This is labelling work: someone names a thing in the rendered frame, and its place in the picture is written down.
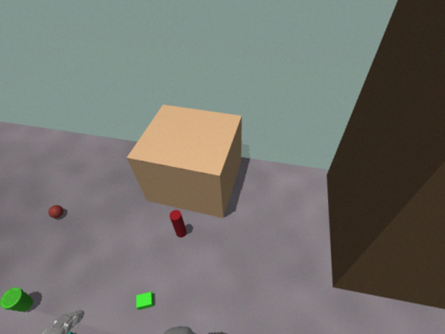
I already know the left robot hand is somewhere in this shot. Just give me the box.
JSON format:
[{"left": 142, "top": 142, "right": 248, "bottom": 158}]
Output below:
[{"left": 42, "top": 310, "right": 84, "bottom": 334}]

